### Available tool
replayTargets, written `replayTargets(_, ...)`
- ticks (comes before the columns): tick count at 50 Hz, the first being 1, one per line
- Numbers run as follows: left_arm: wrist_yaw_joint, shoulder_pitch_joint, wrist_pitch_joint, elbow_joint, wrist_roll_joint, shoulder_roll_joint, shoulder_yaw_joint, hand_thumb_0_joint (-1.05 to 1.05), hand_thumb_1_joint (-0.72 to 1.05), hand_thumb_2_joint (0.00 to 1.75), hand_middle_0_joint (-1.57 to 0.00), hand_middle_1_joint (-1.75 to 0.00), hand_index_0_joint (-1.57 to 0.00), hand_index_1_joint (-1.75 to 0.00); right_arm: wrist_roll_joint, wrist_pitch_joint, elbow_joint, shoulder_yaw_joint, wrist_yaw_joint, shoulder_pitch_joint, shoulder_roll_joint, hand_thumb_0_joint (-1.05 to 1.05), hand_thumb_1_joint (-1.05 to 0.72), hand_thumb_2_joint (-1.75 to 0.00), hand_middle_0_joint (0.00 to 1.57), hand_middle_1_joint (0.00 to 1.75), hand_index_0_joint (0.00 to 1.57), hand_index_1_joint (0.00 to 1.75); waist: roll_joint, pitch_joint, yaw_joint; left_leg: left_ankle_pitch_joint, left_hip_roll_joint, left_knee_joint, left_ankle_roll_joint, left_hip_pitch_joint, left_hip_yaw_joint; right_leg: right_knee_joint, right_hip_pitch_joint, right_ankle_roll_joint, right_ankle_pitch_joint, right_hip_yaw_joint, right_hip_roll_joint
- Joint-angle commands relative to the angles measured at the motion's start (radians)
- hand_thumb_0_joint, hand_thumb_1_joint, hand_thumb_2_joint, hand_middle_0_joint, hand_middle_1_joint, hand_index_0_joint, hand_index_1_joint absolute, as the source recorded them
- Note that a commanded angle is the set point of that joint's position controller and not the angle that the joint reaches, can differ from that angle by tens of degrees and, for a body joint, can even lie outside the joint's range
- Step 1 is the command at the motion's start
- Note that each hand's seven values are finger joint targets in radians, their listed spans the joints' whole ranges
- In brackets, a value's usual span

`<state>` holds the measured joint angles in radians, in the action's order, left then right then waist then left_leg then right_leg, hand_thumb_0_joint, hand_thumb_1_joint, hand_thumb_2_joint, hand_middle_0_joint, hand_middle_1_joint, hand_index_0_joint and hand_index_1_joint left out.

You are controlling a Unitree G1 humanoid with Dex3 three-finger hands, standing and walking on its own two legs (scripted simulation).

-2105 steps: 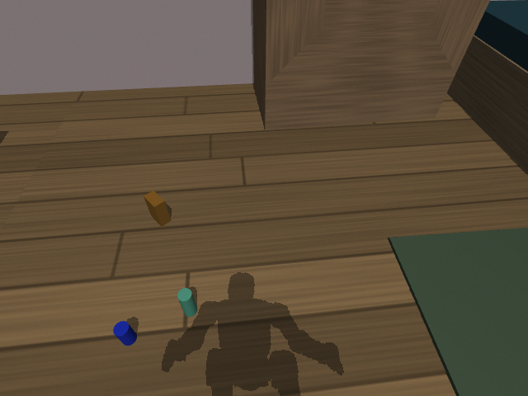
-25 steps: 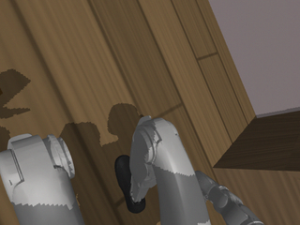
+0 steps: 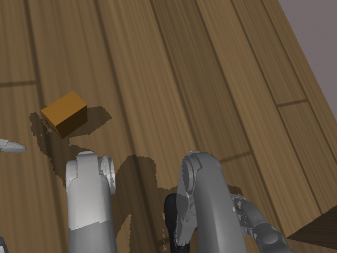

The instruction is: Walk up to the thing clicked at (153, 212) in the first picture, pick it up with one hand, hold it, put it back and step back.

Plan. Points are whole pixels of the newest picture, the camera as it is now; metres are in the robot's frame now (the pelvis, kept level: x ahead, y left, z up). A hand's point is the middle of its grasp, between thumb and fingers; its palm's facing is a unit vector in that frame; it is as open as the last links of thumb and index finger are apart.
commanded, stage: home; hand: left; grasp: from the side
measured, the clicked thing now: (67, 116) +0.46 +0.27 -0.26
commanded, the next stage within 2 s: none
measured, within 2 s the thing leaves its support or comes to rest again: neither
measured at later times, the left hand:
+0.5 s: hand out of the picture +0.26 +0.31 +0.10, palm faces +0.29 -0.85 -0.45, open 17.6 cm
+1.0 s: hand out of the picture +0.23 +0.23 +0.30, palm faces +0.31 -0.89 -0.32, open 17.6 cm
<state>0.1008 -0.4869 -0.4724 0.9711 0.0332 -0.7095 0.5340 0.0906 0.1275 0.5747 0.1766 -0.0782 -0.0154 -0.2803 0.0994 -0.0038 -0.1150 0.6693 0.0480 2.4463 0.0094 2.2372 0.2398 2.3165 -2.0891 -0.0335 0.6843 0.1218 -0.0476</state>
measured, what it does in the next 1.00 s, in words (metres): rises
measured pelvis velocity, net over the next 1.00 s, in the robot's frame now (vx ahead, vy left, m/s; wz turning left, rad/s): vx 0.09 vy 0.01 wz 0.20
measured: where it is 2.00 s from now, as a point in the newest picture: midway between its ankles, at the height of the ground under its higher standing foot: (138, 243)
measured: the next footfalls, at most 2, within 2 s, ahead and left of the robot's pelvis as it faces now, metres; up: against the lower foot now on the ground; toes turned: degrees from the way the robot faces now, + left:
none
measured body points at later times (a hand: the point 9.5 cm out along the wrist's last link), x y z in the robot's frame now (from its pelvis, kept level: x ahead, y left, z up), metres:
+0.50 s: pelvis +0.03 -0.02 +0.19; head +0.19 +0.03 +0.61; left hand +0.24 +0.35 +0.13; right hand +0.25 -0.24 +0.07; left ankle +0.08 +0.13 -0.30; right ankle +0.12 -0.13 -0.30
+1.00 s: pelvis +0.09 +0.01 +0.37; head +0.12 +0.02 +0.81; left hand +0.21 +0.28 +0.33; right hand +0.29 -0.20 +0.29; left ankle +0.08 +0.13 -0.30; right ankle +0.11 -0.13 -0.30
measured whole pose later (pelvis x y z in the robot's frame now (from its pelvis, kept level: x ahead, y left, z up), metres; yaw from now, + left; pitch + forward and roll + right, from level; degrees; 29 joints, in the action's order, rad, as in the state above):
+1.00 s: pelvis +0.09 +0.01 +0.37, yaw +11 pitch +13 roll -3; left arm -0.19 0.42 0.30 0.01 -0.02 -0.23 0.01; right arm -0.04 -0.04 0.48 0.03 0.19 0.28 -0.20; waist -0.04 -0.17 -0.04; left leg 0.51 0.06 1.11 0.02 0.82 0.04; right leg 1.05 -0.75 -0.03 0.52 0.04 0.01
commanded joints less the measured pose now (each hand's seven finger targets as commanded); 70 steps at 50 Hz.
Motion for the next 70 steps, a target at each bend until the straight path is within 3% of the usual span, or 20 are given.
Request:
replayTargets(1, -0.061, -0.16, 0.044, -0.322, 0.005, -0.326, 0.05, 0.0, -0.6, 0.03, -0.05, -0.05, -0.04, -0.05, -0.037, 0.012, -0.041, -0.158, 0.034, 0.123, -0.255, 0.0, -0.9, -0.9, 0.2, 0.3, 0.2, 0.3, -0.5, -0.605, 0.043, 0.013, 0.014, -0.457, -0.008, -0.556, -0.115, -0.25, 0.146, 0.082, -0.065, 0.046, -0.022)
replayTargets(2, -0.067, -0.107, 0.08, -0.309, 0.007, -0.285, 0.03, 0.0, -0.59, 0.03, -0.05, -0.05, -0.05, -0.05, -0.046, 0.011, -0.052, -0.167, 0.038, 0.123, -0.242, 0.0, -0.9, -0.9, 0.2, 0.3, 0.2, 0.3, -0.459, -0.616, 0.053, 0.016, 0.011, -0.467, -0.015, -0.55, -0.125, -0.279, 0.167, 0.08, -0.058, 0.035, -0.02)
replayTargets(3, -0.075, -0.113, 0.103, -0.388, 0.006, -0.282, 0.041, 0.0, -0.6, 0.03, -0.05, -0.05, -0.04, -0.05, -0.055, 0.013, -0.053, -0.185, 0.041, 0.139, -0.236, 0.0, -0.9, -0.9, 0.2, 0.3, 0.2, 0.3, -0.443, -0.645, 0.065, 0.019, 0.007, -0.49, -0.016, -0.559, -0.129, -0.3, 0.174, 0.081, -0.051, 0.029, -0.018)
replayTargets(4, -0.075, -0.022, 0.138, -0.326, 0.007, -0.191, -0.015, 0.0, -0.6, 0.03, -0.05, -0.05, -0.04, -0.05, -0.064, 0.014, -0.059, -0.202, 0.042, 0.13, -0.233, 0.0, -0.9, -0.9, 0.2, 0.3, 0.2, 0.3, -0.414, -0.641, 0.062, 0.025, 0.005, -0.507, -0.016, -0.58, -0.132, -0.322, 0.166, 0.081, -0.043, 0.022, -0.015)
replayTargets(5, -0.076, -0.023, 0.159, -0.377, 0.003, -0.143, -0.041, 0.0, -0.61, 0.01, -0.04, -0.04, -0.04, -0.04, -0.072, 0.014, -0.067, -0.214, 0.043, 0.138, -0.23, 0.0, -0.9, -0.9, 0.2, 0.3, 0.2, 0.3, -0.403, -0.65, 0.054, 0.023, 0.005, -0.528, -0.015, -0.593, -0.126, -0.33, 0.159, 0.082, -0.044, 0.022, -0.014)
replayTargets(6, -0.078, 0.06, 0.195, -0.345, -0.001, -0.068, -0.086, 0.0, -0.61, 0.02, -0.04, -0.04, -0.04, -0.04, -0.084, 0.012, -0.083, -0.222, 0.046, 0.141, -0.225, 0.0, -0.9, -0.9, 0.2, 0.3, 0.2, 0.3, -0.342, -0.661, 0.046, 0.016, 0.002, -0.551, -0.018, -0.604, -0.122, -0.366, 0.189, 0.079, -0.043, 0.022, -0.011)
replayTargets(11, -0.107, 0.141, 0.301, -0.579, -0.01, -0.056, -0.12, 0.0, -0.59, 0.03, -0.05, -0.05, -0.04, -0.05, -0.117, 0.008, -0.123, -0.254, 0.064, 0.156, -0.212, 0.0, -0.9, -0.9, 0.2, 0.3, 0.2, 0.3, -0.226, -0.735, 0.067, -0.02, 0.0, -0.641, -0.029, -0.696, -0.14, -0.514, 0.363, 0.066, -0.063, -0.011, -0.002)
replayTargets(14, -0.138, 0.242, 0.357, -0.726, -0.014, -0.079, -0.105, 0.0, -0.6, 0.02, -0.04, -0.04, -0.04, -0.04, -0.135, 0.002, -0.154, -0.265, 0.089, 0.166, -0.197, 0.0, -0.9, -0.9, 0.2, 0.3, 0.2, 0.3, -0.209, -0.792, 0.093, -0.056, 0.0, -0.715, -0.031, -0.796, -0.159, -0.604, 0.501, 0.063, -0.091, -0.039, 0.005)
replayTargets(19, -0.191, 0.34, 0.432, -0.815, -0.021, -0.053, -0.102, 0.0, -0.58, 0.04, -0.05, -0.05, -0.05, -0.05, -0.144, -0.027, -0.171, -0.255, 0.131, 0.16, -0.138, 0.0, -0.89, -0.9, 0.2, 0.3, 0.2, 0.3, -0.166, -0.724, 0.101, -0.095, -0.006, -0.812, -0.04, -0.829, -0.209, -0.783, 0.74, 0.045, -0.106, -0.121, 0.021)
replayTargets(25, -0.222, 0.486, 0.506, -0.803, -0.026, 0.122, -0.213, 0.0, -0.58, 0.04, -0.05, -0.05, -0.05, -0.05, -0.141, -0.081, -0.168, -0.243, 0.173, 0.18, -0.101, 0.0, -0.9, -0.9, 0.2, 0.3, 0.2, 0.3, -0.167, -0.605, 0.078, -0.155, -0.01, -0.962, -0.037, -0.985, -0.222, -0.934, 0.883, 0.046, -0.171, -0.129, 0.03)
replayTargets(31, -0.246, 0.587, 0.577, -0.833, -0.032, 0.228, -0.309, 0.0, -0.59, 0.03, -0.05, -0.05, -0.04, -0.05, -0.139, -0.133, -0.169, -0.235, 0.2, 0.204, -0.089, 0.0, -0.89, -0.9, 0.2, 0.3, 0.2, 0.3, -0.168, -0.518, 0.065, -0.229, -0.016, -1.129, -0.028, -1.178, -0.224, -1.093, 1.042, 0.047, -0.256, -0.111, 0.039)
replayTargets(33, -0.261, 0.605, 0.599, -0.871, -0.034, 0.21, -0.301, 0.0, -0.58, 0.04, -0.05, -0.05, -0.05, -0.05, -0.14, -0.147, -0.177, -0.233, 0.213, 0.213, -0.089, 0.0, -0.89, -0.9, 0.2, 0.3, 0.2, 0.3, -0.177, -0.513, 0.083, -0.253, -0.017, -1.185, -0.024, -1.246, -0.223, -1.147, 1.103, 0.045, -0.274, -0.113, 0.042)
replayTargets(36, -0.278, 0.664, 0.636, -0.918, -0.036, 0.245, -0.332, 0.0, -0.58, 0.04, -0.05, -0.05, -0.05, -0.05, -0.142, -0.163, -0.19, -0.225, 0.23, 0.23, -0.076, 0.0, -0.89, -0.9, 0.2, 0.3, 0.2, 0.3, -0.169, -0.488, 0.077, -0.307, -0.021, -1.26, -0.022, -1.338, -0.227, -1.219, 1.204, 0.042, -0.332, -0.103, 0.043)
replayTargets(38, -0.286, 0.7, 0.659, -0.958, -0.037, 0.267, -0.36, 0.0, -0.57, 0.04, -0.05, -0.05, -0.05, -0.05, -0.14, -0.173, -0.194, -0.222, 0.242, 0.24, -0.072, 0.0, -0.89, -0.9, 0.2, 0.3, 0.2, 0.3, -0.169, -0.463, 0.079, -0.357, -0.022, -1.306, -0.02, -1.406, -0.23, -1.259, 1.256, 0.04, -0.386, -0.094, 0.043)
replayTargets(46, -0.304, 0.86, 0.728, -1.13, -0.046, 0.369, -0.473, 0.0, -0.59, 0.03, -0.04, -0.04, -0.04, -0.05, -0.129, -0.209, -0.232, -0.205, 0.276, 0.253, -0.05, 0.0, -0.9, -0.9, 0.2, 0.3, 0.2, 0.3, -0.215, -0.321, 0.076, -0.391, -0.018, -1.517, -0.001, -1.606, -0.22, -1.403, 1.39, 0.042, -0.398, -0.047, 0.028)
replayTargets(51, -0.298, 0.964, 0.745, -1.186, -0.043, 0.397, -0.495, 0.0, -0.61, 0.02, -0.04, -0.04, -0.04, -0.04, -0.12, -0.235, -0.255, -0.197, 0.282, 0.248, -0.035, 0.0, -0.9, -0.9, 0.2, 0.3, 0.2, 0.3, -0.153, -0.235, 0.084, -0.379, -0.014, -1.583, -0.005, -1.624, -0.203, -1.462, 1.448, 0.04, -0.383, -0.027, 0.019)
replayTargets(58, -0.274, 0.975, 0.729, -1.214, -0.037, 0.407, -0.497, 0.0, -0.61, 0.02, -0.04, -0.04, -0.04, -0.04, -0.11, -0.258, -0.27, -0.199, 0.274, 0.241, -0.041, 0.0, -0.9, -0.9, 0.2, 0.3, 0.2, 0.3, -0.127, -0.16, 0.085, -0.381, -0.016, -1.627, -0.002, -1.645, -0.211, -1.503, 1.478, 0.038, -0.373, -0.028, 0.019)
replayTargets(67, -0.263, 0.906, 0.705, -1.243, -0.027, 0.413, -0.501, 0.0, -0.55, 0.06, -0.05, -0.05, -0.05, -0.05, -0.095, -0.288, -0.249, -0.204, 0.271, 0.241, -0.043, 0.0, -0.9, -0.9, 0.2, 0.3, 0.2, 0.3, -0.185, -0.243, 0.076, -0.407, -0.022, -1.631, 0.004, -1.72, -0.217, -1.508, 1.521, 0.041, -0.397, -0.044, 0.022)
replayTargets(68, -0.266, 0.931, 0.707, -1.223, -0.029, 0.4, -0.487, 0.0, -0.57, 0.04, -0.05, -0.05, -0.05, -0.05, -0.097, -0.288, -0.251, -0.198, 0.271, 0.232, -0.039, 0.0, -0.9, -0.9, 0.2, 0.3, 0.2, 0.3, -0.183, -0.229, 0.087, -0.413, -0.026, -1.629, 0.002, -1.712, -0.223, -1.517, 1.523, 0.039, -0.403, -0.045, 0.024)
replayTargets(70, -0.265, 0.927, 0.709, -1.206, -0.029, 0.406, -0.494, 0.0, -0.57, 0.04, -0.05, -0.05, -0.05, -0.05, -0.097, -0.292, -0.246, -0.201, 0.273, 0.233, -0.042, 0.0, -0.9, -0.9, 0.2, 0.3, 0.2, 0.3, -0.157, -0.225, 0.08, -0.408, -0.028, -1.625, -0.002, -1.709, -0.227, -1.529, 1.525, 0.035, -0.405, -0.047, 0.024)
